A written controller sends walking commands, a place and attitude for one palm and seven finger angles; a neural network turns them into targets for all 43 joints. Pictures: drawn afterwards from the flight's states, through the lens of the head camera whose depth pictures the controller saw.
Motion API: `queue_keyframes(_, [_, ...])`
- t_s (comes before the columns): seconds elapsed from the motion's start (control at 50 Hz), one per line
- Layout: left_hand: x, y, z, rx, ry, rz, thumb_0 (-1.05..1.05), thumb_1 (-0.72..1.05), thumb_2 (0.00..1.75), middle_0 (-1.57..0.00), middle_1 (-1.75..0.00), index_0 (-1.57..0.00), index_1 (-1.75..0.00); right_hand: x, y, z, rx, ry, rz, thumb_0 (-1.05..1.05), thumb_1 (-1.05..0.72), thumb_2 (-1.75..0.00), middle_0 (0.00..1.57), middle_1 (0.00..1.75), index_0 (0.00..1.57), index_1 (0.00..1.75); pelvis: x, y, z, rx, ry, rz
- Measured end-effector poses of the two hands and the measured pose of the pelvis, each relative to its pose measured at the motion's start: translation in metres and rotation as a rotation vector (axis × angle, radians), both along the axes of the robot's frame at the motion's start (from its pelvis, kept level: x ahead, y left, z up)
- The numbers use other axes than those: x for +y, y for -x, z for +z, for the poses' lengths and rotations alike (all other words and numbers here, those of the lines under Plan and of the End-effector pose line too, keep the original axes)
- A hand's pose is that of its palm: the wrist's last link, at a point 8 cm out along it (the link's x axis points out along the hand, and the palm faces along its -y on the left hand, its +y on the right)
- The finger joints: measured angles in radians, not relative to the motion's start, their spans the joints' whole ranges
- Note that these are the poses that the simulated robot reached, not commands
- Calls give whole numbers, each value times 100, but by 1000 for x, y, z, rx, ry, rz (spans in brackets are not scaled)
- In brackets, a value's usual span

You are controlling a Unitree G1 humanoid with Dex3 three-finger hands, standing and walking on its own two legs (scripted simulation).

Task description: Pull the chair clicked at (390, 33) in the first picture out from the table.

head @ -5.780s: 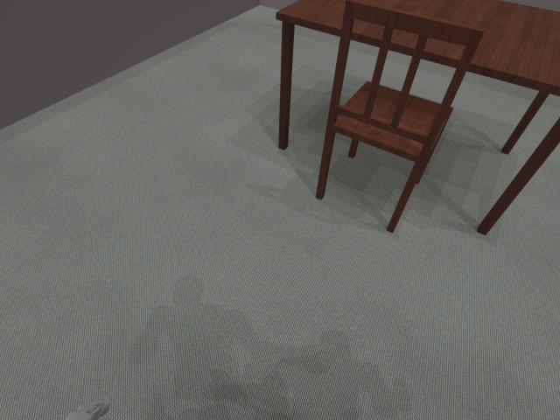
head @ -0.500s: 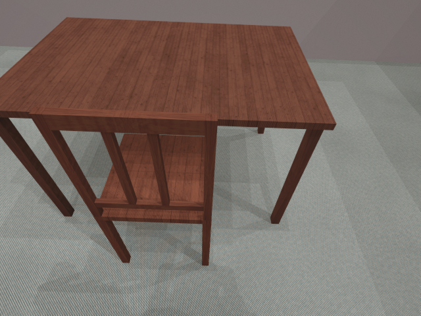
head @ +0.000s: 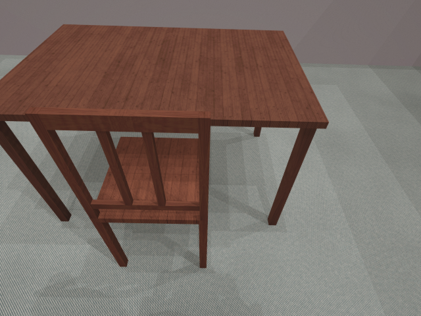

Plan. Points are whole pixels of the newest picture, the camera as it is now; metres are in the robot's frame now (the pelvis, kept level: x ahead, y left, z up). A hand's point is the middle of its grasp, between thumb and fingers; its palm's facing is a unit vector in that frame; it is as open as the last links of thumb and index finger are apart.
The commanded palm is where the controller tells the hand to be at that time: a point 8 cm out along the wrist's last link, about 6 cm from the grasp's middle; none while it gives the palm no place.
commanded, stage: look again from close up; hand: left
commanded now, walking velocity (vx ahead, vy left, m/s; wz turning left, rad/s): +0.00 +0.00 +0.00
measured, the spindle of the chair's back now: (117, 171) +0.50 +0.29 -0.08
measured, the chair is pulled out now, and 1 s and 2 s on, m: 0.00 0.00 0.00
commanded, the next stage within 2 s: shuffle to correct the standing spot in 0.56 s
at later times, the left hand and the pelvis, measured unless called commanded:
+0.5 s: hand out of the picture -0.04 +0.19 -0.17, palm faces +0.00 -0.98 -0.20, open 7.4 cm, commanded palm none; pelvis -0.02 +0.02 +0.01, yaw -1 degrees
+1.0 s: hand out of the picture +0.00 +0.15 -0.17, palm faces +0.03 -0.98 -0.17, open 7.4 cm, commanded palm none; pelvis +0.03 -0.01 +0.00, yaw -1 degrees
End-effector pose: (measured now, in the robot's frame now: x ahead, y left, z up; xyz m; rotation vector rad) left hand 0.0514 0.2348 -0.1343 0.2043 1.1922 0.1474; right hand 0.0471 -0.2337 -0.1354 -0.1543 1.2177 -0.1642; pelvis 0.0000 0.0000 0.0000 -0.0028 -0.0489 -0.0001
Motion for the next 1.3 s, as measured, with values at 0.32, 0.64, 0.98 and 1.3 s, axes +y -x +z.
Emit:
queue_keyframes(0.32, [3, 70, -7, 173, 32, 28, 1, 91, 90, -20, -30, -20, -30, 23, 71, -3, 167, -31, -44, 0, -91, -90, 19, 30, 20, 30, 12, 16, 5, 2, -2, -10])
queue_keyframes(0.64, [-8, 96, -5, 245, 48, 51, 1, 91, 90, -20, -30, -20, -30, 45, 98, -9, 234, -85, -80, 0, -91, -90, 19, 30, 20, 30, 15, 17, 5, 10, -8, -16])
queue_keyframes(0.98, [-33, 63, -7, 236, 67, 70, 1, 91, 90, -20, -30, -20, -30, 24, 73, -16, 243, -79, -98, 0, -91, -90, 19, 30, 20, 30, -5, -23, 0, 34, -4, -21])
queue_keyframes(1.3, [-30, -2, -6, 240, 62, 96, 1, 91, 90, -20, -30, -20, -30, 26, -7, -8, 221, -39, -74, 0, -91, -90, 19, 30, 20, 30, 1, -75, 6, 38, 4, -11])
